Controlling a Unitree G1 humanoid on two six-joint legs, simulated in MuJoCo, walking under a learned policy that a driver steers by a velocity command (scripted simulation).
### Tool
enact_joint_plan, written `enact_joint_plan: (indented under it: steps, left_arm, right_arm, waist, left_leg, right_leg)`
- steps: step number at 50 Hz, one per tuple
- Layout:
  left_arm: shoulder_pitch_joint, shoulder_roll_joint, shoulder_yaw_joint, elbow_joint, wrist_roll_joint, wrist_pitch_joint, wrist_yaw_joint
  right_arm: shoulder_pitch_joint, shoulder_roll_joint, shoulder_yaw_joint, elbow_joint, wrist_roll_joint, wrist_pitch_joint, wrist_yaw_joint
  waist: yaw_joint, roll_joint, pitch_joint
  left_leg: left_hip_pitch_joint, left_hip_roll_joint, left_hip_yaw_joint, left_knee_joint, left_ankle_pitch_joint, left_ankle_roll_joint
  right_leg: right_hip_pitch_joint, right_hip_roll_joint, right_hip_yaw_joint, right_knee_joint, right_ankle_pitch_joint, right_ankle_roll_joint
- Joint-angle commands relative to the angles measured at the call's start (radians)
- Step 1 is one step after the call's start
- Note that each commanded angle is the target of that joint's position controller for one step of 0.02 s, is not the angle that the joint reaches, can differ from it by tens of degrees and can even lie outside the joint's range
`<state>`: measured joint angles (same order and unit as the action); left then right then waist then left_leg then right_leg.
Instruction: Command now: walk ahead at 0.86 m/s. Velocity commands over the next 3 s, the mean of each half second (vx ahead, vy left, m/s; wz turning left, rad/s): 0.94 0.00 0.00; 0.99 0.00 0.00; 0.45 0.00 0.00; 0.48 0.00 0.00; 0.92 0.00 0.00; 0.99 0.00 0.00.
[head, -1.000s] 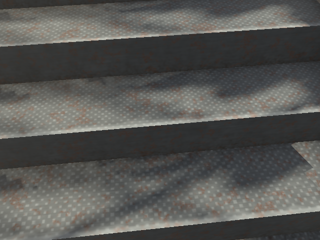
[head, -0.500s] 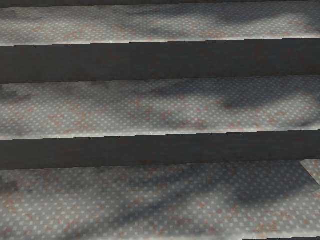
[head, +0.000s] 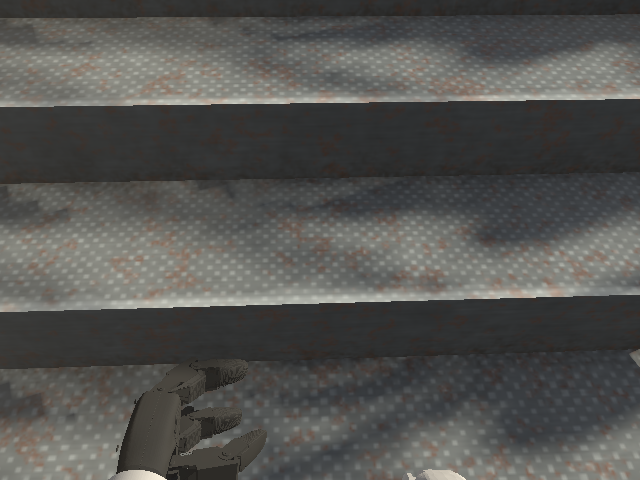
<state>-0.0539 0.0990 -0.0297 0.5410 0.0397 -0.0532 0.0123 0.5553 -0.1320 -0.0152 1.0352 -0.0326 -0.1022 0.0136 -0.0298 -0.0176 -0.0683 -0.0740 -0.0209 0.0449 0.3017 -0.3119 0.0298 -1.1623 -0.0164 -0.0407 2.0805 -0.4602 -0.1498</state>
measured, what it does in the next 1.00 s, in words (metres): climbs: right foot 0.17 m higher, then left foot 0.16 m higher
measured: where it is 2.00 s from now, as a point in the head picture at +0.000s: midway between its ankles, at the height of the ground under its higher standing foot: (325, 35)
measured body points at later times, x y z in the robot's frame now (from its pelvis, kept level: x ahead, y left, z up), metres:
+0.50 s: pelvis +0.27 +0.00 +0.18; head +0.31 +0.00 +0.63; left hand +0.12 +0.21 +0.05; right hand +0.60 -0.08 +0.20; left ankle +0.43 +0.10 -0.35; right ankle +0.16 -0.07 -0.57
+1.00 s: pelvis +0.65 +0.02 +0.39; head +0.67 +0.03 +0.84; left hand +0.90 +0.17 +0.33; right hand +0.59 -0.23 +0.26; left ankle +0.46 +0.10 -0.29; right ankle +0.72 -0.05 -0.25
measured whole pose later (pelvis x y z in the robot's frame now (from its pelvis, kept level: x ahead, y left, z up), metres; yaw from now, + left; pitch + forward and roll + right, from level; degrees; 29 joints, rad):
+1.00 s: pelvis +0.65 +0.02 +0.39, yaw +0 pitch +5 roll -3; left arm -0.01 0.09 -0.06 0.59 0.02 -0.06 0.00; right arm 0.53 -0.19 -0.05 0.97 0.03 -0.14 0.00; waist -0.02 0.02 -0.06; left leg -0.19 0.01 -0.02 0.81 0.09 0.12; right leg -0.77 0.07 -0.16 1.14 -0.47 -0.14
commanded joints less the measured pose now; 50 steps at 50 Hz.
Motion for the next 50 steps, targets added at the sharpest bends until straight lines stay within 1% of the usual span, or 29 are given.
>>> enact_joint_plan:
  steps: [1, 2, 3, 4, 5, 6, 7, 8, 9, 11, 13, 21, 23, 24, 26, 27, 28, 29, 30, 32, 35, 37, 41, 43, 44, 46, 47, 48, 50]
  left_arm:
    - [-0.190, 0.039, -0.041, -0.196, -0.025, 0.017, -0.015]
    - [-0.138, 0.039, -0.043, -0.164, -0.036, 0.018, -0.011]
    - [-0.010, 0.061, -0.025, -0.099, -0.038, 0.017, -0.010]
    - [0.224, 0.087, 0.002, -0.027, -0.031, 0.034, 0.005]
    - [0.362, 0.133, 0.028, 0.000, -0.038, 0.043, 0.011]
    - [0.391, 0.206, 0.057, 0.014, -0.022, 0.037, 0.015]
    - [0.484, 0.304, 0.098, 0.070, -0.005, 0.031, 0.024]
    - [0.431, 0.379, 0.138, 0.136, -0.023, 0.034, 0.030]
    - [0.254, 0.299, 0.128, 0.128, -0.031, 0.023, 0.016]
    - [0.285, 0.135, 0.091, 0.280, -0.020, -0.011, 0.003]
    - [0.398, 0.036, 0.069, 0.414, 0.007, -0.048, -0.007]
    - [0.529, 0.141, 0.052, 0.507, -0.041, -0.104, -0.021]
    - [0.552, 0.163, 0.057, 0.487, -0.079, -0.084, 0.016]
    - [0.570, 0.180, 0.050, 0.447, -0.105, -0.089, 0.025]
    - [0.564, 0.382, 0.111, 0.394, -0.054, -0.103, 0.033]
    - [0.515, 0.409, 0.135, 0.364, -0.049, -0.100, 0.014]
    - [0.452, 0.373, 0.142, 0.322, -0.042, -0.110, -0.003]
    - [0.379, 0.234, 0.129, 0.225, -0.061, -0.129, -0.044]
    - [0.338, 0.187, 0.139, 0.161, -0.015, -0.144, -0.053]
    - [0.267, 0.007, 0.076, 0.044, 0.027, -0.123, -0.040]
    - [0.278, -0.154, 0.001, 0.034, -0.002, -0.048, -0.007]
    - [0.168, -0.115, -0.004, -0.032, -0.041, -0.018, 0.016]
    - [-0.083, -0.044, -0.032, -0.161, -0.045, 0.004, 0.038]
    - [-0.065, -0.020, -0.044, -0.151, -0.063, 0.018, 0.010]
    - [0.029, 0.002, -0.026, -0.086, -0.063, 0.006, -0.005]
    - [0.213, 0.073, 0.017, -0.018, -0.046, 0.025, -0.003]
    - [0.299, 0.137, 0.036, -0.011, -0.038, 0.013, -0.015]
    - [0.334, 0.207, 0.055, 0.016, -0.019, -0.006, -0.019]
    - [0.414, 0.348, 0.132, 0.162, 0.003, -0.005, 0.001]
  right_arm:
    - [-0.063, -0.134, -0.010, -0.041, 0.046, -0.017, -0.032]
    - [-0.121, -0.125, -0.004, -0.063, 0.066, -0.005, -0.039]
    - [-0.095, -0.180, -0.010, -0.098, 0.088, -0.022, -0.042]
    - [-0.136, -0.299, -0.044, -0.121, 0.087, -0.043, -0.041]
    - [-0.169, -0.387, -0.083, -0.148, 0.090, -0.049, -0.030]
    - [-0.203, -0.404, -0.115, -0.186, 0.089, -0.071, -0.007]
    - [-0.270, -0.332, -0.115, -0.233, 0.079, -0.085, 0.018]
    - [-0.303, -0.171, -0.104, -0.308, 0.040, -0.083, 0.043]
    - [-0.330, -0.035, -0.065, -0.376, -0.022, -0.081, 0.037]
    - [-0.369, 0.062, -0.012, -0.457, -0.043, -0.064, 0.030]
    - [-0.398, 0.137, 0.036, -0.472, -0.020, -0.026, 0.012]
    - [-0.816, 0.074, 0.096, -0.692, 0.030, 0.048, -0.048]
    - [-0.836, 0.053, 0.111, -0.691, 0.043, 0.048, -0.019]
    - [-0.737, 0.039, 0.097, -0.620, 0.045, 0.041, -0.008]
    - [-0.418, -0.040, 0.045, -0.547, 0.038, 0.069, -0.020]
    - [-0.318, -0.115, 0.019, -0.521, 0.027, 0.070, -0.018]
    - [-0.232, -0.191, -0.017, -0.473, -0.007, 0.060, -0.025]
    - [-0.161, -0.295, -0.058, -0.390, -0.013, 0.058, -0.035]
    - [-0.228, -0.285, -0.082, -0.373, 0.001, 0.063, -0.037]
    - [-0.373, -0.143, -0.055, -0.285, 0.025, 0.031, -0.020]
    - [-0.235, 0.020, -0.012, -0.077, -0.010, -0.001, -0.015]
    - [-0.217, -0.041, -0.010, -0.065, 0.006, -0.025, -0.005]
    - [-0.172, -0.122, -0.001, -0.019, 0.047, -0.058, -0.002]
    - [-0.105, -0.146, -0.005, -0.020, 0.096, -0.044, -0.038]
    - [-0.098, -0.173, -0.005, -0.065, 0.118, -0.057, -0.051]
    - [-0.061, -0.380, -0.062, -0.109, 0.095, -0.067, -0.068]
    - [-0.128, -0.437, -0.093, -0.152, 0.074, -0.064, -0.058]
    - [-0.221, -0.396, -0.097, -0.192, 0.069, -0.063, -0.031]
    - [-0.199, -0.155, -0.081, -0.313, 0.036, -0.097, 0.020]
  waist:
    - [0.067, 0.065, 0.180]
    - [0.097, 0.023, 0.147]
    - [0.117, 0.048, -0.029]
    - [0.232, 0.126, -0.180]
    - [0.296, 0.176, -0.314]
    - [0.299, 0.131, -0.392]
    - [0.309, -0.023, -0.340]
    - [0.232, -0.348, -0.246]
    - [0.127, -0.149, -0.177]
    - [0.015, 0.077, 0.037]
    - [-0.003, 0.052, 0.138]
    - [-0.003, 0.056, 0.215]
    - [0.021, 0.062, 0.080]
    - [0.012, 0.071, -0.090]
    - [-0.136, -0.153, -0.299]
    - [-0.185, -0.177, -0.355]
    - [-0.210, -0.120, -0.391]
    - [-0.173, 0.137, -0.335]
    - [-0.134, 0.191, -0.295]
    - [0.025, -0.034, -0.019]
    - [0.112, -0.044, 0.197]
    - [0.099, 0.083, 0.256]
    - [0.127, -0.064, 0.305]
    - [0.103, -0.057, 0.132]
    - [0.121, -0.025, -0.050]
    - [0.206, 0.138, -0.310]
    - [0.265, 0.229, -0.313]
    - [0.294, 0.220, -0.351]
    - [0.182, -0.221, -0.362]
  left_leg:
    - [-0.330, 0.210, -0.109, -0.525, 0.143, 0.189]
    - [-0.405, 0.151, -0.003, -0.509, 0.458, 0.185]
    - [-0.354, 0.180, 0.025, -0.355, 1.233, 0.222]
    - [-0.167, 0.263, 0.029, -0.104, 1.868, 0.221]
    - [-0.001, 0.307, 0.008, 0.146, 2.046, 0.218]
    - [-0.001, 0.279, -0.010, 0.398, 2.004, 0.197]
    - [-0.189, 0.191, -0.065, 0.711, 1.666, 0.171]
    - [-0.629, -0.117, -0.153, 1.258, 0.378, 0.115]
    - [-0.804, -0.109, -0.349, 1.679, 0.321, 0.111]
    - [-0.958, -0.047, -0.236, 1.862, 0.330, 0.136]
    - [-1.126, -0.059, -0.243, 1.992, 0.194, 0.158]
    - [-1.198, 0.070, 0.036, 1.623, -0.031, 0.100]
    - [-0.631, 0.094, 0.179, 1.136, 0.028, 0.118]
    - [-0.337, -0.015, 0.239, 1.083, 0.010, 0.116]
    - [-0.315, -0.067, 0.176, 0.979, -0.263, 0.129]
    - [-0.277, -0.087, 0.124, 0.803, -0.314, 0.148]
    - [-0.140, -0.030, -0.031, 0.666, -0.345, 0.180]
    - [-0.001, 0.170, -0.629, 0.270, -0.624, 0.265]
    - [0.040, 0.274, -1.079, -0.064, -0.727, 0.276]
    - [-0.232, 0.311, -0.825, 0.014, -0.580, 0.224]
    - [-0.405, 0.166, -0.287, 0.094, -0.156, 0.134]
    - [-0.442, 0.228, -0.298, -0.068, -0.189, 0.148]
    - [-0.554, 0.150, -0.111, -0.273, -0.156, 0.097]
    - [-0.677, 0.118, -0.026, -0.475, 0.296, 0.141]
    - [-0.590, 0.125, -0.002, -0.334, 1.015, 0.162]
    - [-0.081, 0.222, 0.002, 0.046, 1.966, 0.187]
    - [0.126, 0.260, -0.050, 0.298, 2.047, 0.175]
    - [0.089, 0.228, -0.053, 0.548, 1.957, 0.158]
    - [-0.609, -0.147, -0.201, 1.496, 0.322, 0.076]
  right_leg:
    - [0.178, -0.057, -0.118, -0.459, -0.001, -0.006]
    - [0.452, -0.021, -0.165, -0.685, 0.002, -0.004]
    - [0.731, 0.075, -0.225, -0.678, 0.025, 0.008]
    - [0.813, 0.101, -0.190, -0.647, -0.057, 0.001]
    - [0.848, 0.124, -0.165, -0.792, -0.110, -0.002]
    - [0.957, 0.147, -0.058, -0.988, -0.151, -0.005]
    - [1.008, 0.034, 0.298, -1.319, -0.376, -0.049]
    - [1.094, -0.171, 0.950, -1.778, -0.569, -0.158]
    - [1.022, -0.216, 1.057, -1.830, -0.533, -0.106]
    - [0.835, -0.205, 0.734, -1.727, -0.329, -0.083]
    - [0.813, -0.142, 0.428, -1.691, -0.049, -0.039]
    - [0.664, -0.131, 0.175, -2.087, 0.033, -0.023]
    - [0.607, -0.106, 0.045, -2.265, 0.520, -0.042]
    - [0.658, -0.111, 0.013, -2.116, 1.194, -0.065]
    - [1.097, -0.227, 0.012, -1.695, 2.010, -0.092]
    - [1.198, -0.246, 0.032, -1.451, 2.029, -0.081]
    - [1.098, -0.206, 0.040, -1.166, 1.810, -0.054]
    - [0.656, -0.002, 0.087, -0.785, 1.160, -0.008]
    - [0.355, 0.138, 0.215, -0.276, 0.496, 0.014]
    - [0.102, 0.073, 0.226, 0.118, 0.471, 0.006]
    - [-0.116, 0.072, 0.250, 0.231, 0.273, -0.025]
    - [-0.235, 0.100, 0.182, 0.356, 0.113, -0.004]
    - [-0.143, 0.001, 0.026, -0.113, 0.068, 0.020]
    - [0.523, -0.031, -0.189, -0.566, 0.255, 0.011]
    - [0.827, 0.053, -0.237, -0.631, 0.272, 0.002]
    - [0.828, 0.128, -0.205, -0.760, 0.004, -0.012]
    - [0.771, 0.126, -0.159, -1.011, -0.030, -0.022]
    - [0.900, 0.126, -0.061, -1.178, 0.050, -0.015]
    - [1.215, -0.248, 0.940, -1.678, 0.159, -0.229]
